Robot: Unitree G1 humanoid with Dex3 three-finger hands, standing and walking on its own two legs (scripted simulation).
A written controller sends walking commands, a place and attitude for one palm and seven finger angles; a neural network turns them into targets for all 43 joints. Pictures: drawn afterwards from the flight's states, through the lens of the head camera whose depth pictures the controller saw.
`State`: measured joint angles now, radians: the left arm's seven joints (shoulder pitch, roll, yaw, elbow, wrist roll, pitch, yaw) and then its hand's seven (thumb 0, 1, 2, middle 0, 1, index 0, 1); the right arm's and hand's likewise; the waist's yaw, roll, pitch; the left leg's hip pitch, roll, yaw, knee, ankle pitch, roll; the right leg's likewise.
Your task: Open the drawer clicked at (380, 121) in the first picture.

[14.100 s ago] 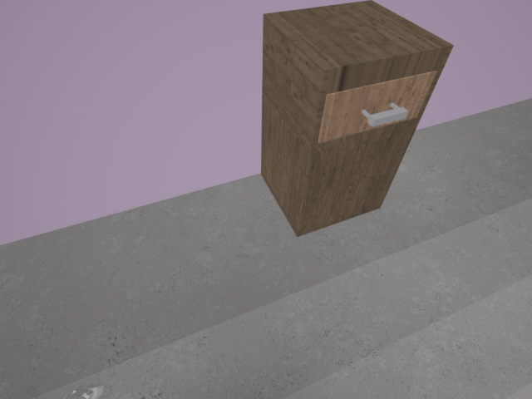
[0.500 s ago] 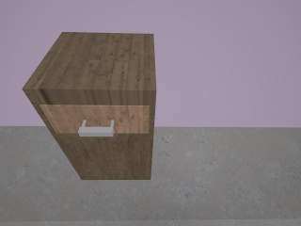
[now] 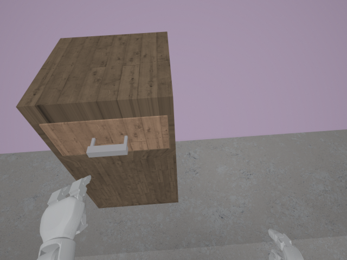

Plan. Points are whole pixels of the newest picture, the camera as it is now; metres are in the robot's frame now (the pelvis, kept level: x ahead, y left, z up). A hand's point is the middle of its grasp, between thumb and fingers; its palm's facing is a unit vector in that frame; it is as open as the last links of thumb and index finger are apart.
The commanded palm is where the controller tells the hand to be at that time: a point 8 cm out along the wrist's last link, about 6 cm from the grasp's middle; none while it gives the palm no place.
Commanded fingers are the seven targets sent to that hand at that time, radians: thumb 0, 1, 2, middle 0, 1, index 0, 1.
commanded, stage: raise the hand with hooked fingers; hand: left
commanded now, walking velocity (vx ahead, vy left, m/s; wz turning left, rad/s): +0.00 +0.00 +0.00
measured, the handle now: (108, 145) +0.50 +0.27 -0.11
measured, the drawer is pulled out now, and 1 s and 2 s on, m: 0.00 0.00 0.00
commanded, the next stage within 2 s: move the hooked fingers above the handle in 1.64 s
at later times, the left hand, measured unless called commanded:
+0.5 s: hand (83, 215) +0.22 +0.22 +0.00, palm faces +0.00 -0.09 -1.00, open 10.6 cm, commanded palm +0.19 +0.22 +0.05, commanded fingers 0.00 -0.01 0.51 -0.27 -0.88 -0.27 -0.88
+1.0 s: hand (76, 181) +0.27 +0.23 +0.06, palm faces +0.08 -0.08 -0.99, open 13.3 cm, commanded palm +0.25 +0.24 +0.12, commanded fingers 0.00 -0.50 0.30 -0.30 -1.20 -0.30 -1.20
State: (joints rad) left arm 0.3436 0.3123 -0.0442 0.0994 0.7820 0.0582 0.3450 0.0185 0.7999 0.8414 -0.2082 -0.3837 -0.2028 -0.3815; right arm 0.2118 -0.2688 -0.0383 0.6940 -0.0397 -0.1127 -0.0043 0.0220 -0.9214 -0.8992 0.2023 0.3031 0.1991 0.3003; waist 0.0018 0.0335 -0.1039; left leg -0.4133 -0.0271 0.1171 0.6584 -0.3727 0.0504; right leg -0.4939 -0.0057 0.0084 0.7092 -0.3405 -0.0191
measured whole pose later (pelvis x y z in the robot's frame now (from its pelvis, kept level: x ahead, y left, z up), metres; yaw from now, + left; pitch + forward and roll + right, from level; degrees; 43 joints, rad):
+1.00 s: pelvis +0.00 -0.01 +0.01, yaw +2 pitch +4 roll +1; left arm 0.04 0.39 -0.08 0.07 0.99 0.09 0.24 0.00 -0.36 0.35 -0.31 -1.12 -0.31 -1.12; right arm 0.10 -0.24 -0.02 0.60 0.00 0.10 -0.02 0.01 -0.91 -0.90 0.20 0.30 0.20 0.30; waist 0.07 0.06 -0.04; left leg -0.32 -0.02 0.06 0.58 -0.34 0.03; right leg -0.38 0.01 -0.03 0.62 -0.31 -0.03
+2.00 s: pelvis +0.00 -0.01 +0.02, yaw +3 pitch +5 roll +0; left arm -0.19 0.45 -0.07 0.28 0.98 -0.01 0.13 0.00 -0.49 0.30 -0.32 -1.21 -0.32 -1.20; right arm 0.13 -0.24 0.00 0.62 0.02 0.10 -0.03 0.01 -0.91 -0.90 0.20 0.30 0.20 0.30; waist 0.08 0.05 -0.02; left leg -0.31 -0.03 0.04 0.53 -0.30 0.03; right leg -0.36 0.00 -0.05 0.54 -0.27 -0.03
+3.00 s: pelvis -0.01 +0.01 -0.02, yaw +2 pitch +19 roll -2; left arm -0.66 0.46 0.00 1.01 1.12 -0.10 0.41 0.00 -0.49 0.30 -0.32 -1.20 -0.32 -1.20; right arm 0.31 -0.25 -0.06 0.69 -0.02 0.11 0.00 0.00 -0.91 -0.90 0.20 0.30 0.20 0.30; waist -0.07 0.03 -0.14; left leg -0.77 -0.01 0.06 0.85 -0.41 0.06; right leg -0.79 0.01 -0.04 0.80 -0.34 -0.01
